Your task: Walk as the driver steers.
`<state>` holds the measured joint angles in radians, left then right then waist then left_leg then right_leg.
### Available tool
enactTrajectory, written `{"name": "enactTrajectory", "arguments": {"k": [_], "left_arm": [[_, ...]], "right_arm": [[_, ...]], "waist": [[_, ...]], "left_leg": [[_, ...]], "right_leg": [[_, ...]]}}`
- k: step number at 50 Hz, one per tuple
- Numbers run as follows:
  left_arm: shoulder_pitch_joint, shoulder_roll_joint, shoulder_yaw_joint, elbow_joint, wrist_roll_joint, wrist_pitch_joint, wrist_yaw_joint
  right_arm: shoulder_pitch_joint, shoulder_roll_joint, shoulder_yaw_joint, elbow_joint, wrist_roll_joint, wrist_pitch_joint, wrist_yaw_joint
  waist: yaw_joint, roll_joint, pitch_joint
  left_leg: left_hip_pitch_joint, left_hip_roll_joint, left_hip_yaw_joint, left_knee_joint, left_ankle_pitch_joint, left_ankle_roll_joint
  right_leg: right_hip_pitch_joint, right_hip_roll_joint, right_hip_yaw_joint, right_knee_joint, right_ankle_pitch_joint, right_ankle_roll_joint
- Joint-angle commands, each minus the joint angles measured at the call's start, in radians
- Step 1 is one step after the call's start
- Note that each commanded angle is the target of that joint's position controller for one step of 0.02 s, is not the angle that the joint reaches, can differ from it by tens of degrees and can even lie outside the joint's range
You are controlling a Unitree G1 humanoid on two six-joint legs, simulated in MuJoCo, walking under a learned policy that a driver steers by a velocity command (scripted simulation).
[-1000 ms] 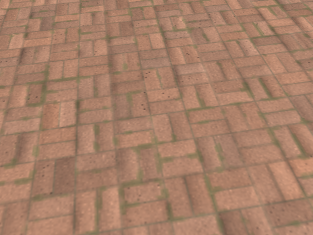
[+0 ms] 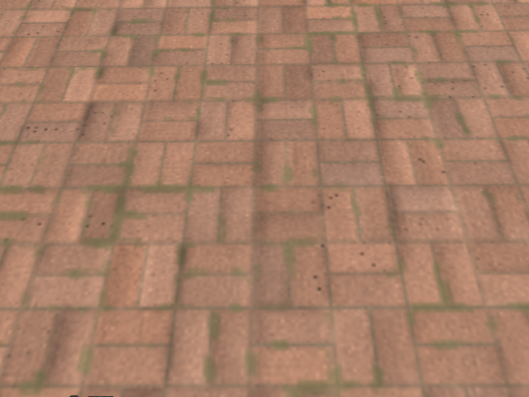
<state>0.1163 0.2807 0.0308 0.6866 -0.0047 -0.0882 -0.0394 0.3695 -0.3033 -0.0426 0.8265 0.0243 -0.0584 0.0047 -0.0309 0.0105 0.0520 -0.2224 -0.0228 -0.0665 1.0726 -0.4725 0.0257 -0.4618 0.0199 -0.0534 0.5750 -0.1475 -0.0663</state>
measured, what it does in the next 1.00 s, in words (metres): walks ahead, turning right: left foot, then right foot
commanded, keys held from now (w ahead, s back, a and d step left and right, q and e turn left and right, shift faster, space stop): w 0.36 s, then w+e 0.64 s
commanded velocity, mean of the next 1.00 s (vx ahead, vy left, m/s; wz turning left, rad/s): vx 0.50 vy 0.00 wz -0.25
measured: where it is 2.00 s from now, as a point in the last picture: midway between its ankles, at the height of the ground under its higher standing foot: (329, 224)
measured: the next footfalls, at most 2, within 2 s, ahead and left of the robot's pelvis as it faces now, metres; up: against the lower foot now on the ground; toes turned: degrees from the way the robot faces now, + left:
left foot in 0.44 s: +0.43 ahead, +0.15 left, +0.00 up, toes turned +0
right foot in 0.98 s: +0.67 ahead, -0.14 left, +0.00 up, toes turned -21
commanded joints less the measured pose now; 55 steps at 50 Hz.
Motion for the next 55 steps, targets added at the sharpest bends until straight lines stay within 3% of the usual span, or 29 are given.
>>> {"name": "enactTrajectory", "arguments": {"k": [1,2,5,8,13,16,19,21,22,23,24,25,26,27,28,30,33,35,39,43,46,48,49,50,51,52,53,54,55], "left_arm": [[0.156,0.133,0.04,-0.007,0.005,0.002,0.011],[0.129,0.113,0.033,-0.011,0.016,-0.005,0.01],[0.117,0.115,0.036,0.007,0.009,-0.024,0.007],[0.149,0.142,0.044,0.036,0.006,-0.024,0.018],[0.221,0.174,0.05,0.075,-0.008,-0.006,0.031],[0.269,0.184,0.054,0.107,-0.014,0.011,0.034],[0.278,0.194,0.062,0.127,-0.02,0.029,0.042],[0.246,0.206,0.064,0.127,-0.021,0.04,0.046],[0.242,0.179,0.052,0.122,-0.013,0.042,0.047],[0.249,0.111,0.025,0.091,0.014,0.038,0.047],[0.386,0.01,-0.001,0.081,-0.006,0.021,0.042],[0.317,0.13,0.025,0.096,-0.031,0.01,0.041],[0.232,0.172,0.043,0.068,-0.047,0.005,0.04],[0.192,0.16,0.042,0.059,-0.04,0.006,0.044],[0.177,0.15,0.047,0.057,-0.027,0.012,0.045],[0.219,0.114,0.048,0.069,-0.032,0.036,0.042],[0.191,0.078,0.046,0.05,-0.025,0.062,0.044],[0.149,0.071,0.044,0.029,-0.021,0.063,0.041],[0.029,0.042,0.031,-0.013,-0.018,0.051,0.015],[-0.079,0.04,0.026,-0.074,-0.018,0.051,-0.008],[-0.064,0.072,0.043,-0.101,-0.016,0.058,-0.02],[0.097,0.13,0.078,-0.074,-0.018,0.067,-0.015],[0.265,0.186,0.112,-0.03,-0.02,0.073,-0.001],[0.355,0.286,0.14,-0.007,-0.025,0.083,0.022],[0.292,0.325,0.133,-0.051,-0.02,0.064,0.015],[0.285,0.232,0.105,-0.06,-0.018,0.046,0.004],[0.255,0.194,0.093,-0.056,-0.012,0.033,0.003],[0.191,0.171,0.086,-0.058,-0.013,0.026,0.003],[0.14,0.136,0.075,-0.07,-0.008,0.023,0.007]], "right_arm": [[-0.104,-0.129,-0.025,-0.127,0.003,-0.042,0.002],[-0.085,-0.119,-0.028,-0.121,-0.007,-0.033,-0.001],[-0.031,-0.069,-0.02,-0.095,-0.014,-0.004,-0.007],[-0.134,-0.057,-0.014,-0.128,-0.025,-0.002,-0.011],[-0.308,-0.023,0.0,-0.166,-0.017,-0.025,0.01],[-0.382,-0.033,-0.001,-0.194,-0.008,-0.033,0.026],[-0.392,-0.058,-0.01,-0.209,-0.01,-0.04,0.04],[-0.276,-0.094,-0.03,-0.182,-0.014,-0.046,0.037],[-0.125,-0.144,-0.055,-0.139,-0.017,-0.048,0.027],[0.055,-0.223,-0.076,-0.113,-0.031,-0.044,0.014],[0.072,-0.267,-0.085,-0.099,-0.033,-0.036,0.018],[0.057,-0.157,-0.059,-0.113,-0.025,-0.037,0.018],[-0.002,-0.12,-0.046,-0.113,-0.023,-0.038,0.014],[-0.067,-0.101,-0.039,-0.115,-0.026,-0.041,0.014],[-0.113,-0.073,-0.033,-0.113,-0.029,-0.044,0.015],[-0.154,-0.053,-0.032,-0.102,-0.038,-0.058,0.014],[-0.166,-0.076,-0.043,-0.075,-0.038,-0.071,0.009],[-0.157,-0.09,-0.048,-0.059,-0.04,-0.068,0.001],[-0.137,-0.123,-0.056,-0.039,-0.034,-0.052,-0.011],[-0.075,-0.153,-0.068,-0.007,-0.015,-0.025,-0.014],[-0.091,-0.186,-0.079,-0.006,-0.001,-0.003,-0.019],[-0.116,-0.208,-0.086,-0.015,0.008,0.013,-0.025],[-0.127,-0.19,-0.077,-0.021,0.009,0.014,-0.027],[-0.084,-0.098,-0.049,-0.051,-0.029,0.004,-0.025],[-0.051,-0.03,-0.019,-0.096,-0.034,-0.03,-0.013],[-0.161,-0.126,-0.04,-0.111,0.001,-0.062,0.003],[-0.213,-0.132,-0.039,-0.133,0.022,-0.079,0.009],[-0.213,-0.117,-0.037,-0.124,0.005,-0.086,0.001],[-0.202,-0.129,-0.045,-0.111,-0.02,-0.08,-0.006]], "waist": [[0.086,-0.041,-0.105],[0.05,-0.066,-0.084],[0.01,-0.086,-0.074],[0.03,-0.065,-0.028],[0.099,-0.06,0.005],[0.121,-0.062,0.024],[0.098,-0.073,0.02],[0.018,-0.085,-0.044],[-0.053,-0.066,-0.152],[-0.112,0.056,-0.325],[-0.036,0.312,-0.43],[-0.086,0.183,-0.36],[-0.077,0.138,-0.227],[-0.046,0.076,-0.16],[-0.022,0.072,-0.105],[0.021,0.102,-0.081],[0.037,0.068,-0.03],[0.029,0.051,-0.011],[-0.015,0.03,0.018],[-0.05,0.019,0.05],[-0.007,0.054,0.011],[0.095,0.073,-0.091],[0.185,0.042,-0.175],[0.174,-0.154,-0.248],[0.087,-0.279,-0.381],[0.152,-0.137,-0.358],[0.133,-0.104,-0.224],[0.08,-0.012,-0.14],[0.047,-0.018,-0.11]], "left_leg": [[-0.486,0.107,-0.018,0.17,0.106,0.008],[-0.417,0.14,-0.027,0.116,0.157,0.006],[-0.349,0.155,-0.007,0.044,0.21,-0.024],[-0.425,0.167,0.002,-0.115,0.349,-0.055],[-0.373,0.12,0.049,-0.433,0.583,-0.056],[-0.397,0.104,0.045,-0.515,0.563,-0.037],[-0.378,0.09,0.035,-0.57,0.454,0.002],[-0.196,0.046,0.068,-0.615,0.402,0.033],[0.04,0.051,0.069,-0.615,0.428,0.063],[0.353,0.249,-0.138,-0.571,0.448,0.124],[0.625,0.442,-0.568,-0.678,0.215,0.257],[0.56,0.417,-0.581,-0.747,0.088,0.221],[0.444,0.392,-0.429,-0.769,0.114,0.182],[0.323,0.356,-0.327,-0.797,0.213,0.166],[0.233,0.323,-0.242,-0.831,0.286,0.159],[0.133,0.286,-0.124,-0.89,0.377,0.153],[0.086,0.284,-0.002,-0.934,0.499,0.166],[0.105,0.276,0.064,-0.946,0.535,0.165],[0.143,0.258,0.181,-0.954,0.56,0.144],[0.274,0.302,0.226,-0.913,0.621,0.132],[0.345,0.316,0.266,-0.784,0.945,0.101],[0.325,0.295,0.293,-0.533,1.184,0.074],[0.202,0.252,0.312,-0.301,1.094,0.037],[-0.127,0.161,0.313,0.042,0.519,-0.016],[-0.445,-0.042,0.101,0.32,-0.133,-0.054],[-0.553,0.018,-0.042,0.351,-0.085,-0.031],[-0.581,0.058,-0.026,0.293,0.003,-0.006],[-0.535,0.103,-0.023,0.193,0.078,-0.004],[-0.47,0.132,-0.026,0.109,0.127,-0.01]], "right_leg": [[0.454,-0.307,0.465,-0.328,-0.106,-0.184],[0.364,-0.272,0.401,-0.356,-0.025,-0.172],[0.267,-0.237,0.283,-0.421,0.107,-0.191],[0.277,-0.223,0.206,-0.455,0.18,-0.19],[0.321,-0.19,0.117,-0.456,0.157,-0.143],[0.418,-0.236,0.137,-0.422,0.158,-0.141],[0.509,-0.28,0.17,-0.351,0.241,-0.119],[0.506,-0.255,0.167,-0.212,0.447,-0.093],[0.432,-0.198,0.133,-0.031,0.481,-0.064],[0.227,-0.123,0.089,0.287,0.199,-0.023],[-0.147,0.037,0.098,0.588,-0.424,0.032],[-0.242,-0.011,0.208,0.688,-0.431,0.029],[-0.286,-0.053,0.193,0.698,-0.336,0.023],[-0.256,-0.096,0.171,0.668,-0.251,0.031],[-0.23,-0.122,0.173,0.622,-0.191,0.039],[-0.142,-0.15,0.172,0.592,-0.128,0.053],[-0.183,-0.16,0.168,0.539,-0.063,0.075],[-0.224,-0.16,0.168,0.444,0.022,0.085],[-0.198,-0.145,0.094,0.208,0.185,0.072],[-0.235,-0.129,0.041,0.092,0.149,0.037],[-0.153,-0.07,-0.02,0.064,0.022,-0.014],[0.068,0.011,-0.069,0.05,-0.045,-0.065],[0.326,0.044,-0.048,-0.015,0.013,-0.105],[0.628,-0.144,0.279,-0.043,0.003,-0.191],[0.833,-0.342,0.856,-0.224,-0.187,-0.376],[0.814,-0.346,0.834,-0.302,-0.233,-0.33],[0.69,-0.314,0.689,-0.304,-0.184,-0.288],[0.54,-0.264,0.573,-0.303,-0.072,-0.25],[0.442,-0.228,0.491,-0.31,0.037,-0.229]]}}
Velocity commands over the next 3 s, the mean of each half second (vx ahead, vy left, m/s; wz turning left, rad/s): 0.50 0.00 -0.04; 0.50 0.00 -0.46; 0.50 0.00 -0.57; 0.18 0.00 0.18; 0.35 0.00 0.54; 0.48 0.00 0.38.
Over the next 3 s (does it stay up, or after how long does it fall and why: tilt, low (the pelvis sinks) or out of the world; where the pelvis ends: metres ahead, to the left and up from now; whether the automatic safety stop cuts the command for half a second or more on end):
stays up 1.34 -0.22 0.02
